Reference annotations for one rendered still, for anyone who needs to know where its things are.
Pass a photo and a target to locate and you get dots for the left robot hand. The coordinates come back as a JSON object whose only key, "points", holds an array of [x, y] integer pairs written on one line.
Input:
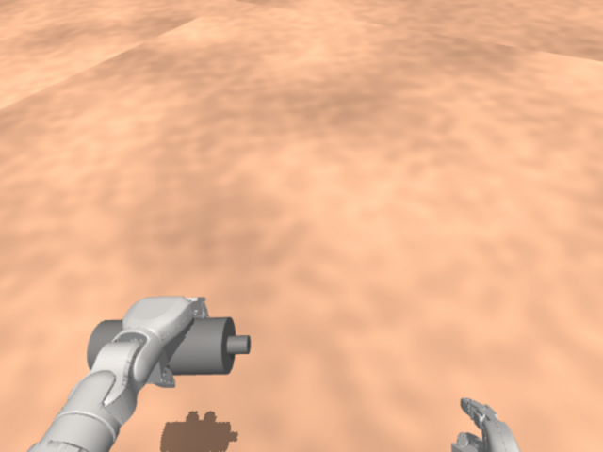
{"points": [[166, 317]]}

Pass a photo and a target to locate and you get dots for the left robot arm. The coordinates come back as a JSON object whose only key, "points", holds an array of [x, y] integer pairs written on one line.
{"points": [[105, 399]]}

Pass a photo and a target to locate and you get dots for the right robot hand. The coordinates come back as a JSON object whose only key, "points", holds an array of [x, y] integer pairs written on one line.
{"points": [[496, 435]]}

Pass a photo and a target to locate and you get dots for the bottle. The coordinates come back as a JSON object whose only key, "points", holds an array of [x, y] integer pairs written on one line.
{"points": [[207, 346]]}

